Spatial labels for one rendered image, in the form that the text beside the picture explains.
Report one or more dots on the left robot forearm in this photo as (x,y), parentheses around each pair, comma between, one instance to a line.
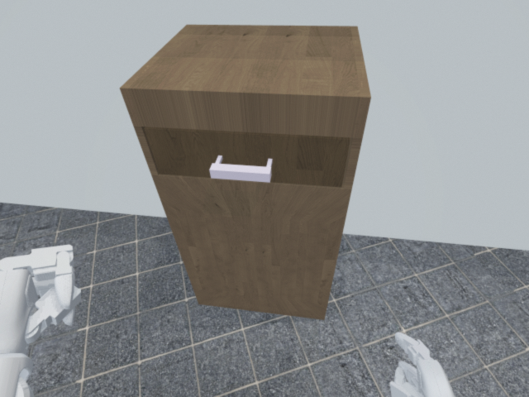
(15,369)

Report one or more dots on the cabinet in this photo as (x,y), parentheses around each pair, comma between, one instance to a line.
(257,246)

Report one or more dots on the left robot hand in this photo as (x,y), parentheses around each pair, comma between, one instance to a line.
(53,281)

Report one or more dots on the right robot hand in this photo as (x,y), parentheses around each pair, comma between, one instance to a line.
(428,380)

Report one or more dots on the drawer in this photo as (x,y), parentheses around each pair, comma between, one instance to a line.
(297,159)

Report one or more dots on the handle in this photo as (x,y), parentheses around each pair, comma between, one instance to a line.
(241,172)

